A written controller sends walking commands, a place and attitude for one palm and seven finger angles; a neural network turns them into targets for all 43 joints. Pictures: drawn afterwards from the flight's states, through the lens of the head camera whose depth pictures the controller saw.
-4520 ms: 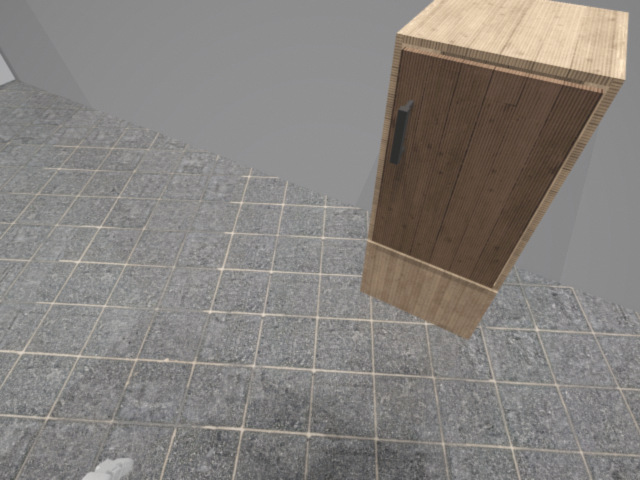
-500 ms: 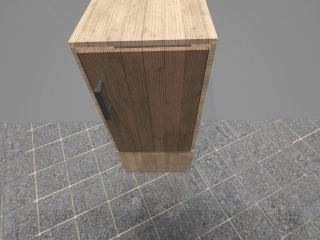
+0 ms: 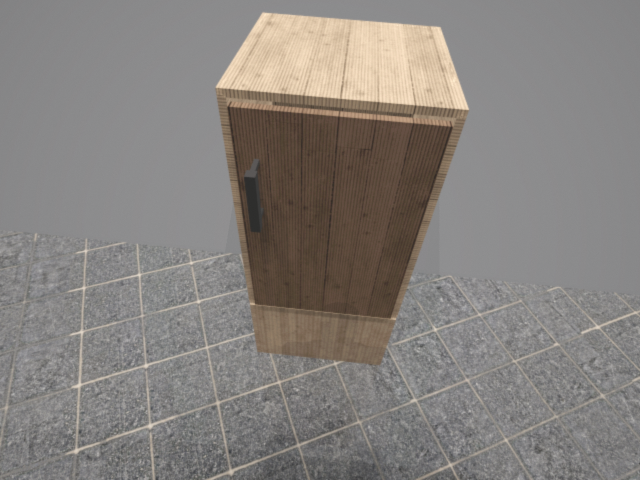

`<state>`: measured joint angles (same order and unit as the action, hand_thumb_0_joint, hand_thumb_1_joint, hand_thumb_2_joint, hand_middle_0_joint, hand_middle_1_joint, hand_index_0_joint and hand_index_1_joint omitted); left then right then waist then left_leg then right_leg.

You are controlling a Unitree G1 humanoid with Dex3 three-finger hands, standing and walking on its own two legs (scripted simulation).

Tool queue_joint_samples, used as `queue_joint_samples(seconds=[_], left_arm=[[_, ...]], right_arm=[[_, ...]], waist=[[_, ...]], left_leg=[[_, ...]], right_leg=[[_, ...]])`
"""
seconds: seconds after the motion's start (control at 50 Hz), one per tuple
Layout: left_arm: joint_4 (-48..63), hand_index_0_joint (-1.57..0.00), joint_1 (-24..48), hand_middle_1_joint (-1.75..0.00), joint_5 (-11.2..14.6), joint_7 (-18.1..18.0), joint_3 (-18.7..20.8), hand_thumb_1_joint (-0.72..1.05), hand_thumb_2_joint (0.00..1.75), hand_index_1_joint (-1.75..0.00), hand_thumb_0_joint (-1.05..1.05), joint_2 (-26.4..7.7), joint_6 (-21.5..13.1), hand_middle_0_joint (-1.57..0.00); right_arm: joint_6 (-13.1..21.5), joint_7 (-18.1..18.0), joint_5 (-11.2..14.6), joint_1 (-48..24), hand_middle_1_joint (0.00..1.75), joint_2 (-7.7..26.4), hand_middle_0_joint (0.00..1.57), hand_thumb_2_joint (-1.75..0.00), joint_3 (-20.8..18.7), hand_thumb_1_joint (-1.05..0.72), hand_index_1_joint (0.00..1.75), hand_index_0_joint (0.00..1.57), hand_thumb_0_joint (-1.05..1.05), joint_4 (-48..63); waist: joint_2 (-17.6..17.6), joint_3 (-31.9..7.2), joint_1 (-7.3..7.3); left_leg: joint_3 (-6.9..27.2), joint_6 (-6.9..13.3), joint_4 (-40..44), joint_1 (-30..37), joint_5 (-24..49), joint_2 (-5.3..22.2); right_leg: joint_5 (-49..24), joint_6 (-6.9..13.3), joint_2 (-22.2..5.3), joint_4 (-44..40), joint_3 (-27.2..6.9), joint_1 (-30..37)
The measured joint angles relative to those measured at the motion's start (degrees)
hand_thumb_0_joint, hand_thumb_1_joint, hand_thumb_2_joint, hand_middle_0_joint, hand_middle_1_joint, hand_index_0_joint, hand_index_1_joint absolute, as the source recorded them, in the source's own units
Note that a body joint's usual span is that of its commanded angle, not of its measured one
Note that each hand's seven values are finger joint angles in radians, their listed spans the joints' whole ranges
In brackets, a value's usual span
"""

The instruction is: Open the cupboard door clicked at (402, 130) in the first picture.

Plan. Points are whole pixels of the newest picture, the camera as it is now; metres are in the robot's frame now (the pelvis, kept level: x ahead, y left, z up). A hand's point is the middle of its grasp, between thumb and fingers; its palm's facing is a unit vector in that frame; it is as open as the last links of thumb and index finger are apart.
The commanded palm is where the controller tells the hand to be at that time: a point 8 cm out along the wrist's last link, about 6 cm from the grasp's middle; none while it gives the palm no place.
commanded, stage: come to a stop and stand still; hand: left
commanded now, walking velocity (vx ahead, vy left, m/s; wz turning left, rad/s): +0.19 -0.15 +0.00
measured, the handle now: (256, 196) +0.61 +0.18 -0.02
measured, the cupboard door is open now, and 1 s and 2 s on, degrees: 0 0 0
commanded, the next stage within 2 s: look again from close up in 0.20 s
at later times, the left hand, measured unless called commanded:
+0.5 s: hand out of the picture +0.05 +0.15 -0.18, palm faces -0.02 -0.97 -0.25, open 7.3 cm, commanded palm none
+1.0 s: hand out of the picture +0.10 +0.14 -0.13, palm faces +0.19 -0.96 -0.22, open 7.4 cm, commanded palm +0.13 +0.19 -0.07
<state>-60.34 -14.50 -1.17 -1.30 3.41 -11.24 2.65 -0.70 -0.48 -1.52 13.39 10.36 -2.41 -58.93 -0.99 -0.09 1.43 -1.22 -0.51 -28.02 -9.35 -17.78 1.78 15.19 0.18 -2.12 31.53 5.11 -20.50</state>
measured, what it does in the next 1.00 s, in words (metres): steps on the spot: right foot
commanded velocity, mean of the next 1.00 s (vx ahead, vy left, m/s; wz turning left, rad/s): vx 0.01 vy -0.03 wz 0.00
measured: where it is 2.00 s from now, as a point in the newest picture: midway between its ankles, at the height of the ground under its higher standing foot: outside the picture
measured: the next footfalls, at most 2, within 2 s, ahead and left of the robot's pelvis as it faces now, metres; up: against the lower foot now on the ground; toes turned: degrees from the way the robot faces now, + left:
right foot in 0.34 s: +0.05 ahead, -0.14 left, +0.00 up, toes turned +0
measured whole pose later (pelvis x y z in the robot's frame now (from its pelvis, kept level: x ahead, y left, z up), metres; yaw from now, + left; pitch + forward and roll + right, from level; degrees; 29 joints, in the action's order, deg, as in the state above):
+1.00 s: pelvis +0.03 -0.05 +0.00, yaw -1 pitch +0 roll +1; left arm -35.6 -23.3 4.3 -2.6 2.1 -8.0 -1.0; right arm 7.0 -3.5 0.4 18.4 10.5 -0.4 -56.9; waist 2.0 2.2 1.7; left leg 0.0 -1.2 -31.5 -9.6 -19.0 3.8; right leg 18.8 2.4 0.3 33.2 3.0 -14.4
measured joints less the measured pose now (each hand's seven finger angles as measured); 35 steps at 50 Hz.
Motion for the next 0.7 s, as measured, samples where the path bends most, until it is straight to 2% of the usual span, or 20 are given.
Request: queue_joint_samples(seconds=[0.06, 0.12, 0.16, 0.22, 0.3, 0.32, 0.34, 0.36, 0.4, 0.42, 0.48, 0.52, 0.6, 0.7], left_arm=[[-1.11, -0.20, -1.73, -0.30, -0.46, 0.71, 0.47, 0.91, 0.90, -0.30, 0.00, -0.50, 0.58, -0.20], [-1.45, -0.20, -3.03, -0.30, -0.66, 1.41, 0.66, 0.91, 0.90, -0.30, 0.00, -0.67, -0.35, -0.20], [-1.86, -0.20, -3.83, -0.30, -0.64, 1.56, 0.59, 0.91, 0.90, -0.30, 0.00, -0.58, -0.80, -0.20], [-2.83, -0.19, -4.18, -0.30, -0.49, 1.61, 0.18, 0.91, 0.90, -0.30, 0.00, -0.07, -0.57, -0.20], [-3.27, -0.19, -2.32, -0.30, 0.07, 1.39, -0.47, 0.91, 0.90, -0.30, 0.00, 1.17, -0.35, -0.20], [-3.34, -0.19, -1.59, -0.30, 0.12, 0.89, -1.01, 0.91, 0.90, -0.30, 0.00, 1.55, -1.14, -0.20], [-2.65, -0.20, -1.39, -0.30, 0.13, 0.48, -1.51, 0.91, 0.90, -0.30, 0.00, 1.66, -2.14, -0.20], [-2.28, -0.20, -0.80, -0.30, 0.05, 0.03, -1.72, 0.91, 0.90, -0.30, 0.00, 2.28, -3.03, -0.20], [-2.46, -0.20, 0.68, -0.30, -0.31, -0.76, -2.39, 0.92, 0.90, -0.30, 0.01, 3.78, -3.64, -0.20], [-2.53, -0.20, 0.90, -0.30, -0.29, -0.77, -2.52, 0.93, 0.90, -0.30, 0.01, 3.96, -3.81, -0.20], [-3.07, -0.20, 0.82, -0.30, 0.21, -1.25, -2.39, 0.94, 0.90, -0.30, 0.01, 3.34, -3.92, -0.21], [-3.22, -0.20, 1.03, -0.30, 0.39, -1.27, -2.31, 0.94, 0.90, -0.30, 0.01, 3.10, -3.44, -0.21], [-2.53, -0.20, 1.61, -0.30, 0.61, -0.86, -2.35, 0.94, 0.90, -0.30, 0.01, 3.42, -3.84, -0.21], [-1.96, -0.20, 1.83, -0.30, 0.62, -0.76, -2.35, 0.93, 0.90, -0.30, 0.00, 3.72, -4.39, -0.21]], right_arm=[[-0.20, -0.31, -0.32, 3.38, 0.30, -1.91, 0.20, -0.90, 1.12, -0.91, 0.30, 0.19, 0.00, -1.10], [0.21, -0.79, -0.05, 5.78, 0.30, -3.40, 0.20, -0.90, 1.86, -0.90, 0.30, 0.20, 0.00, -2.65], [0.71, -1.06, 0.06, 6.79, 0.30, -4.17, 0.20, -0.90, 1.97, -0.90, 0.30, 0.20, 0.00, -3.33], [1.45, -1.57, -0.02, 7.87, 0.30, -4.84, 0.20, -0.90, 1.84, -0.90, 0.30, 0.20, 0.00, -3.91], [1.48, -2.00, -0.26, 8.46, 0.30, -4.81, 0.20, -0.90, 1.47, -0.90, 0.30, 0.20, 0.00, -4.89], [1.46, -1.73, 0.04, 8.57, 0.30, -4.41, 0.20, -0.90, 1.45, -0.90, 0.30, 0.20, 0.00, -5.15], [1.16, -1.32, 0.24, 8.78, 0.30, -4.07, 0.20, -0.90, 1.49, -0.90, 0.30, 0.20, 0.00, -4.88], [0.79, -1.01, 0.31, 8.20, 0.30, -3.40, 0.20, -0.90, 1.41, -0.90, 0.30, 0.20, 0.00, -4.69], [0.38, -0.77, 0.36, 7.02, 0.30, -1.74, 0.20, -0.90, 1.11, -0.90, 0.30, 0.20, 0.00, -3.98], [0.40, -0.64, 0.38, 6.74, 0.30, -1.37, 0.20, -0.90, 1.04, -0.90, 0.30, 0.20, 0.00, -3.73], [0.86, -0.46, 0.51, 6.73, 0.30, -1.82, 0.20, -0.90, 1.54, -0.91, 0.30, 0.19, 0.00, -3.44], [1.46, -0.59, 0.35, 7.11, 0.30, -2.11, 0.20, -0.90, 1.81, -0.91, 0.30, 0.19, 0.00, -3.23], [1.34, -1.06, 0.32, 5.80, 0.30, -2.05, 0.20, -0.90, 2.19, -0.91, 0.30, 0.19, 0.00, -2.93], [1.08, -1.47, 0.28, 4.00, 0.30, -1.19, 0.20, -0.90, 2.18, -0.93, 0.30, 0.20, 0.02, -3.07]], waist=[[-0.42, -1.58, -0.97], [-0.96, -1.68, -0.79], [-1.54, -1.22, -0.76], [-1.84, -0.09, -1.58], [-0.76, 2.00, -3.20], [-0.15, 2.27, -3.22], [-0.29, 2.23, -2.90], [0.73, 2.92, -2.60], [4.55, 4.78, -3.42], [5.39, 5.00, -3.77], [4.25, 3.32, -4.41], [3.93, 1.83, -3.99], [5.04, 0.65, -2.90], [5.56, 0.68, -2.52]], left_leg=[[0.72, 0.64, 3.33, 0.98, 1.74, 0.18], [0.78, 0.39, 7.48, 2.14, 4.23, -0.04], [0.15, 0.34, 9.16, 2.67, 5.10, -0.50], [-0.73, 0.21, 9.99, 3.05, 5.29, -0.90], [-1.01, -0.70, 7.67, 2.30, 3.87, -0.29], [-0.99, -1.13, 5.11, 0.81, 2.71, 0.06], [-1.47, -1.35, 1.20, -1.54, 0.73, -0.13], [-1.63, -1.42, -3.14, -3.76, -1.64, 0.63], [0.35, -0.40, -8.07, -5.87, -4.62, 2.09], [1.12, -0.24, -8.78, -5.85, -4.89, 2.26], [1.53, -1.99, -7.00, -3.74, -4.43, 1.76], [1.77, -3.00, -5.74, -2.36, -4.20, 1.63], [2.01, -3.23, -4.39, -0.67, -4.21, 1.88], [2.35, -3.41, -2.03, 0.84, -3.20, 1.70]], right_leg=[[4.42, -0.48, 1.49, 11.82, -2.31, -2.91], [2.39, -0.90, 1.90, 21.45, -3.90, -4.81], [1.70, -1.28, 1.45, 23.59, -4.39, -4.89], [3.29, -1.77, 0.51, 20.89, -4.08, -3.41], [7.05, -1.54, 0.15, 9.34, -2.85, 0.96], [3.80, -0.68, 0.14, 5.77, -2.74, 2.00], [1.56, 0.24, -0.38, 1.42, -4.01, 2.85], [1.14, 0.68, 0.25, 1.24, -4.48, 2.19], [2.00, 0.95, 2.31, 3.03, -3.10, 2.05], [2.49, 1.02, 2.70, 3.48, -2.72, 2.33], [4.18, 1.23, 2.12, 4.67, -2.43, 3.31], [4.92, 1.41, 1.95, 4.67, -2.16, 4.27], [5.27, 1.78, 2.19, 3.95, -1.82, 5.78], [5.19, 2.12, 2.00, 2.92, -1.41, 6.89]])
